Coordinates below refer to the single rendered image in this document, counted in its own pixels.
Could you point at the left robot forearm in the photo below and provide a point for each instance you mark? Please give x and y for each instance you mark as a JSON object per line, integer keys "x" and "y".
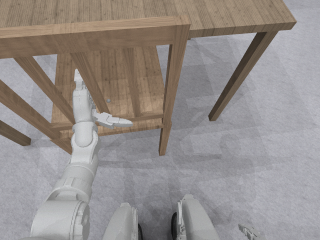
{"x": 76, "y": 181}

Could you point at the chair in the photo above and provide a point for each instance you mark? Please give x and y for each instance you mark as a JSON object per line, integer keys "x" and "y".
{"x": 117, "y": 60}

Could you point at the right robot hand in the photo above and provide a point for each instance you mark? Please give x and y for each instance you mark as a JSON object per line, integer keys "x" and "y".
{"x": 251, "y": 232}

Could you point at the robot left upper arm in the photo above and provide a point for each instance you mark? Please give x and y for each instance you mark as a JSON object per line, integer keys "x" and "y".
{"x": 61, "y": 220}

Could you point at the left robot hand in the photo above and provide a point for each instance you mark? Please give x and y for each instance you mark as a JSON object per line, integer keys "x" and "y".
{"x": 82, "y": 105}

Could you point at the table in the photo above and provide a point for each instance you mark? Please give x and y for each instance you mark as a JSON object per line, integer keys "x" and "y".
{"x": 207, "y": 18}

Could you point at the left robot shin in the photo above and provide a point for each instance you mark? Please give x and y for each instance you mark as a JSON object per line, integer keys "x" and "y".
{"x": 133, "y": 236}

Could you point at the robot left thigh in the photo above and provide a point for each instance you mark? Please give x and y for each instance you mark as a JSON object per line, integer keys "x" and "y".
{"x": 122, "y": 224}

